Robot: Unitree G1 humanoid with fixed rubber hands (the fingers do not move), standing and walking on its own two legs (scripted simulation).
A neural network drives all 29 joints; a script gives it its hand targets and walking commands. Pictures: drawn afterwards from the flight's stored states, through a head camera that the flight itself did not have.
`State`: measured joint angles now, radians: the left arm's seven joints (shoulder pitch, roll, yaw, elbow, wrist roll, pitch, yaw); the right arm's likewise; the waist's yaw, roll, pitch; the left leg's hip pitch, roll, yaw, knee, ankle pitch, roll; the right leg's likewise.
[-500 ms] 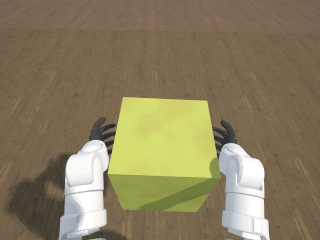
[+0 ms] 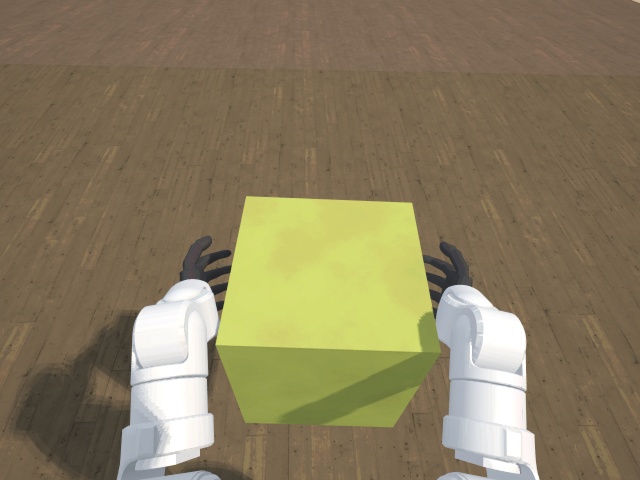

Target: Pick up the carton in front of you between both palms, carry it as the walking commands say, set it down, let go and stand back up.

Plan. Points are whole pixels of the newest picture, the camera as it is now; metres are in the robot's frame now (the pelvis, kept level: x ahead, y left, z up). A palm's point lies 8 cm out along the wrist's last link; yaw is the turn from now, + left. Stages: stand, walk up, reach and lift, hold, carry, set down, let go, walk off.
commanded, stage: carry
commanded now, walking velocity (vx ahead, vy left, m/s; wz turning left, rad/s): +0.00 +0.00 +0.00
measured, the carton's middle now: (324, 318) +0.34 +0.00 +0.05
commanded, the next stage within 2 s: none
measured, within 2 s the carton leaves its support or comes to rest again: neither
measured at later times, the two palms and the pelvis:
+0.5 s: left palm (195, 308) +0.30 +0.15 +0.11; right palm (459, 313) +0.30 -0.16 +0.11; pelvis -0.02 +0.00 +0.00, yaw +0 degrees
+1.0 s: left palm (193, 313) +0.29 +0.15 +0.11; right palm (462, 318) +0.29 -0.16 +0.11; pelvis -0.03 +0.00 +0.00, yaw +0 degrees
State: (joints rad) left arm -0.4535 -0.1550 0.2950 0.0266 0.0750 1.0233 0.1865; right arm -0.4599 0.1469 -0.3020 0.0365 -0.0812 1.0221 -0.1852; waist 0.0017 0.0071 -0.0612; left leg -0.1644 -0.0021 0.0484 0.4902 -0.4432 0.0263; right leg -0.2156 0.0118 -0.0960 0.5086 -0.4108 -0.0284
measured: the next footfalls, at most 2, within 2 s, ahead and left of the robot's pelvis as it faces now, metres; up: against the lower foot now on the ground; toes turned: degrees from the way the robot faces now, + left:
right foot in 1.42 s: +0.22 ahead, -0.09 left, +0.02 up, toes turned -5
left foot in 1.82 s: +0.55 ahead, +0.06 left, +0.07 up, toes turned +6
